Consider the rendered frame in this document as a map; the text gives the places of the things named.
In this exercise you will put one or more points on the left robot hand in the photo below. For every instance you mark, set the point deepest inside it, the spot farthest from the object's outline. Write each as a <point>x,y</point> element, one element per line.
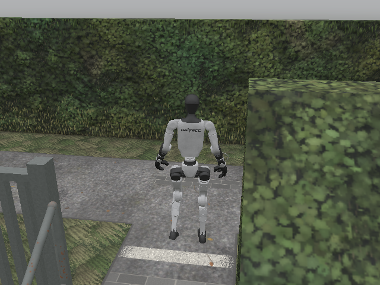
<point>157,164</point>

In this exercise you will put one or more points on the right robot upper arm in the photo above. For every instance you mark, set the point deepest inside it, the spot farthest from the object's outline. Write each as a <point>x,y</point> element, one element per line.
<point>212,136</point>

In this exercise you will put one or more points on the right robot shin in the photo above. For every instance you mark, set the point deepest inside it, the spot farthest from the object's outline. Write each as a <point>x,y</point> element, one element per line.
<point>203,217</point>

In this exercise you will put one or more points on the robot left forearm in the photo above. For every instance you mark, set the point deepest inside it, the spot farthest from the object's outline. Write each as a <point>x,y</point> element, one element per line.
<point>161,155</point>

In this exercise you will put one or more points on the right robot hand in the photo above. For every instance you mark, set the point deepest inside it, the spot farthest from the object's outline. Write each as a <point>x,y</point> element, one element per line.
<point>219,169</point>

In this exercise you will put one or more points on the humanoid robot torso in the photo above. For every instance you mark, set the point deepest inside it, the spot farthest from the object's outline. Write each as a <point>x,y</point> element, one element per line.
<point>190,143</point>

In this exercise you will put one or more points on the left robot upper arm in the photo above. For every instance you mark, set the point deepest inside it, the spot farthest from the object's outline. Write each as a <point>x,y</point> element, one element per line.
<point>173,124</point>

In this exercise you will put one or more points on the robot right forearm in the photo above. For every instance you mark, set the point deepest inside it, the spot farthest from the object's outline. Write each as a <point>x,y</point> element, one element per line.
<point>220,159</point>

